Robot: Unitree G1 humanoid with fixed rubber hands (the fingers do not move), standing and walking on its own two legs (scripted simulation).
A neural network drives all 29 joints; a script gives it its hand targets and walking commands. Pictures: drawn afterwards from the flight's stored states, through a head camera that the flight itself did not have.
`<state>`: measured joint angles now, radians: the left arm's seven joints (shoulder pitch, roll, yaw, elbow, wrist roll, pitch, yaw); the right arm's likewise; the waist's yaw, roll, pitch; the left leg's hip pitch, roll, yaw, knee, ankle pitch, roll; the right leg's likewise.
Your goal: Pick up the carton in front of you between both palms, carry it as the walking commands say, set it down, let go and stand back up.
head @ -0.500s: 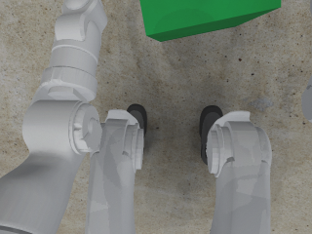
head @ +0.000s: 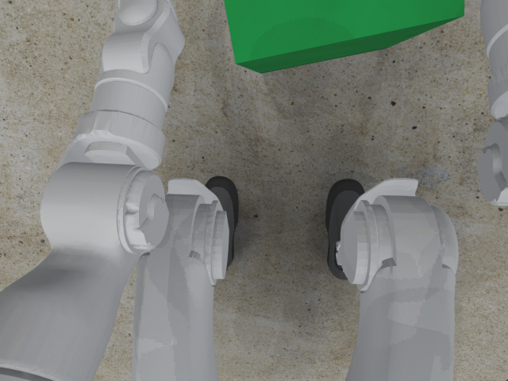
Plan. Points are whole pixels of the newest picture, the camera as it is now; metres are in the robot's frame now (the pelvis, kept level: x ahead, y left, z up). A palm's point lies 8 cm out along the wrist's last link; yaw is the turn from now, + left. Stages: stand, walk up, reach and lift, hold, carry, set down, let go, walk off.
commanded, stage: reach and lift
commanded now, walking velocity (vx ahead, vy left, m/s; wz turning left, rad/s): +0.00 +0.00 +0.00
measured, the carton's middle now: out of the picture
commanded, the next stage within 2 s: none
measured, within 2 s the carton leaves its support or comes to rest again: leaves its support in 0.42 s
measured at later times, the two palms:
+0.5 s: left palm out of the picture +0.55 +0.09 -0.15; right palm out of the picture +0.55 -0.21 -0.16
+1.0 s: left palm out of the picture +0.51 +0.09 +0.04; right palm out of the picture +0.50 -0.21 +0.03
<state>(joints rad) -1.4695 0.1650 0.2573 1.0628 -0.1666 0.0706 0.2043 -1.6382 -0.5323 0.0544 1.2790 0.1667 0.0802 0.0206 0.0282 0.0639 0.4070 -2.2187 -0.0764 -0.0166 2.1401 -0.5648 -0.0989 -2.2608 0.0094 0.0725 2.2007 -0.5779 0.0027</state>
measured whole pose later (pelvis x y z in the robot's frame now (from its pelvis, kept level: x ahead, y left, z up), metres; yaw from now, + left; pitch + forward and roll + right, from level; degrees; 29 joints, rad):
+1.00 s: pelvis -0.01 +0.01 +0.10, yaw -5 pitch +43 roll +3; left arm -1.10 -0.11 0.62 0.62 0.22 0.35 0.12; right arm -1.23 -0.15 -0.38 0.87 -0.26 0.38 0.04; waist 0.01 0.04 -0.09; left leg -2.04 -0.13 -0.09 1.78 -0.49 -0.10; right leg -2.08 0.09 0.10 1.79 -0.46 0.05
